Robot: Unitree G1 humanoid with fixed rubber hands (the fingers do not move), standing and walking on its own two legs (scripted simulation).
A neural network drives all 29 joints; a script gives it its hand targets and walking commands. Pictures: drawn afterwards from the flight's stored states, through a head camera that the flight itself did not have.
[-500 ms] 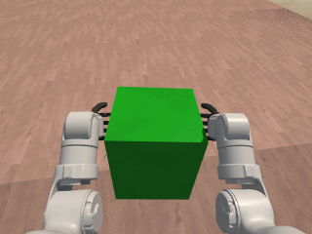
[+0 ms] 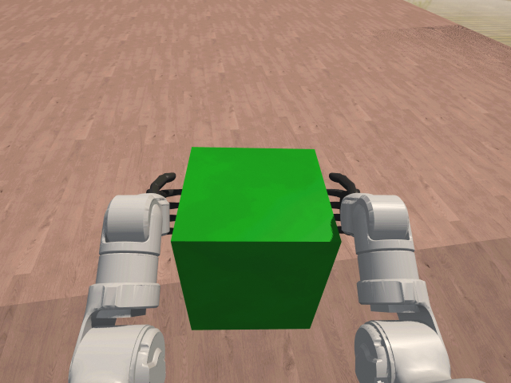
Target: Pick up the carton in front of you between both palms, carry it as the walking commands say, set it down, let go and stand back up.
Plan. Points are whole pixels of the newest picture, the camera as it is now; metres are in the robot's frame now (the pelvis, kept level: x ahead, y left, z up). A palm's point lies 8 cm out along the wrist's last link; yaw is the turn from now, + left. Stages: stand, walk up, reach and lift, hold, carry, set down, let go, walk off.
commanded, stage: carry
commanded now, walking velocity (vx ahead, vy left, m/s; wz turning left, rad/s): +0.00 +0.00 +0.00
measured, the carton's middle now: (252, 240) +0.35 +0.00 +0.05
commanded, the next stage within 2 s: none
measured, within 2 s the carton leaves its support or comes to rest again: neither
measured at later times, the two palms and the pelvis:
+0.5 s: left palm (149, 226) +0.30 +0.15 +0.14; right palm (355, 225) +0.30 -0.15 +0.14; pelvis -0.03 +0.00 +0.00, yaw +0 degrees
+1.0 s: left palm (171, 122) +0.49 +0.14 +0.20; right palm (341, 129) +0.48 -0.16 +0.19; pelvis +0.12 +0.00 +0.02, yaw +1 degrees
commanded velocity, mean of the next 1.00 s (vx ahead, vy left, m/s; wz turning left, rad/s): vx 0.29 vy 0.00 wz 0.00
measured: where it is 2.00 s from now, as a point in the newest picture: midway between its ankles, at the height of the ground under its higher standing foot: (244, 279)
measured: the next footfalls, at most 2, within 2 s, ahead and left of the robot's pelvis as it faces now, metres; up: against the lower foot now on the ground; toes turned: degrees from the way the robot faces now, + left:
right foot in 1.04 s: +0.32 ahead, -0.10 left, +0.05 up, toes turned -7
left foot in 1.48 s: +0.60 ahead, +0.11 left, +0.08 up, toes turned +8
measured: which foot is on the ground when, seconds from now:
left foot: down 0.00-1.00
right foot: down 0.00-0.72, up 0.74-1.00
